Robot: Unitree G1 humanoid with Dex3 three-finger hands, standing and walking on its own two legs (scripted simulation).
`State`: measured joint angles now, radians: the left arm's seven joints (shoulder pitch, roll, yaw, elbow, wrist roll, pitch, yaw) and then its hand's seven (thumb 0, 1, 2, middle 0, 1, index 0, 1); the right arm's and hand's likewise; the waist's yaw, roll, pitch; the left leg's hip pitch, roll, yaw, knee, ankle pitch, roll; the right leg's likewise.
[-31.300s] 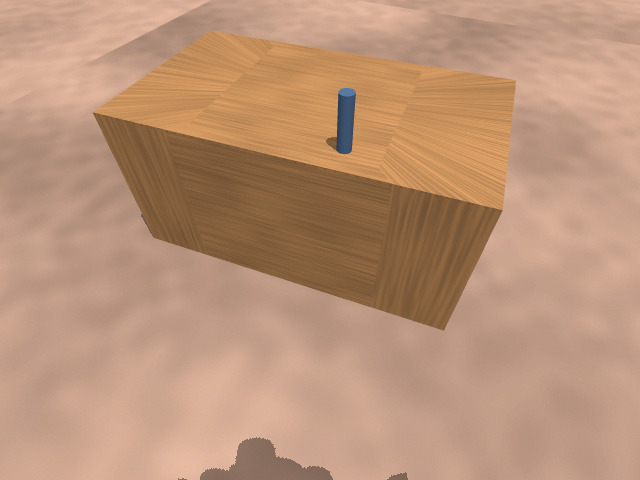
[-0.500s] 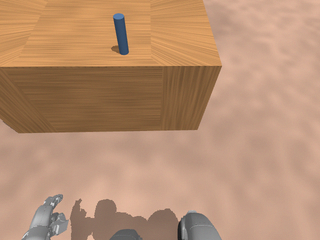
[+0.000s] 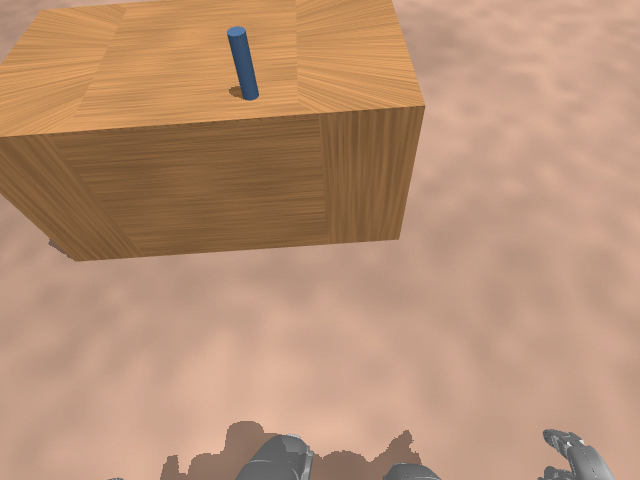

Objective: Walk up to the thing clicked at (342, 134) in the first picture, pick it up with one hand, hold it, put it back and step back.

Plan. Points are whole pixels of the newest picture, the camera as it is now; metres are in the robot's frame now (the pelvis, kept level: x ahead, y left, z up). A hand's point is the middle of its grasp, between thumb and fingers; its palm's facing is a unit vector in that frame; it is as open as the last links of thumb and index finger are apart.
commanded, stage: step back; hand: left
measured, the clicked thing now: (244, 65) +1.01 +0.24 -0.08
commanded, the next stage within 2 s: stand in 1.14 s
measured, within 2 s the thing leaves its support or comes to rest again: neither
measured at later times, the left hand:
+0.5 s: hand out of the picture -0.05 +0.26 -0.15, palm faces +0.05 -0.93 -0.37, open 7.4 cm
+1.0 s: hand out of the picture +0.04 +0.28 -0.14, palm faces +0.04 -0.93 -0.37, open 7.4 cm
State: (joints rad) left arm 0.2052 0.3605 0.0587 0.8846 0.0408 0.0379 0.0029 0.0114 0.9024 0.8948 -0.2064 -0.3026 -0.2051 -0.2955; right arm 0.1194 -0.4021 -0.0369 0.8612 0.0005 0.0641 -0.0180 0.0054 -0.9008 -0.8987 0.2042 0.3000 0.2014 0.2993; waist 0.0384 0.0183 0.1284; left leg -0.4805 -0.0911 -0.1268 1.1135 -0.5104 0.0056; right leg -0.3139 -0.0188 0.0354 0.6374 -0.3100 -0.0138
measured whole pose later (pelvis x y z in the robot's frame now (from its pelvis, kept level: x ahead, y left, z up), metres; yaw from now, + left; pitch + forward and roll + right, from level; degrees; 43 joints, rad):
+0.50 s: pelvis -0.08 +0.00 +0.00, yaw +2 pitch -2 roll -2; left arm 0.23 0.36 0.05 1.00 0.04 -0.02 -0.01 0.01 0.91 0.90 -0.20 -0.30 -0.20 -0.30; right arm 0.16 -0.37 -0.04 0.96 -0.03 0.02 0.01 0.01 -0.90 -0.90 0.21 0.30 0.20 0.30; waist 0.03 0.04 0.06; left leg -0.31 0.02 -0.05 0.71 -0.44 0.00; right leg -0.19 0.02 0.00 0.53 -0.30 0.00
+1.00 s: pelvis -0.05 +0.01 +0.00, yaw +3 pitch -2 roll +0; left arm 0.11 0.38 0.03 1.04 0.01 -0.03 0.00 0.01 0.91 0.90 -0.20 -0.30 -0.20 -0.30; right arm 0.10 -0.33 -0.04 1.05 -0.02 -0.01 0.01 0.01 -0.90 -0.90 0.20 0.30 0.20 0.30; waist 0.01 0.00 0.06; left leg -0.23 0.00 0.00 0.57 -0.31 0.01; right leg -0.14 -0.02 0.01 0.53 -0.36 0.02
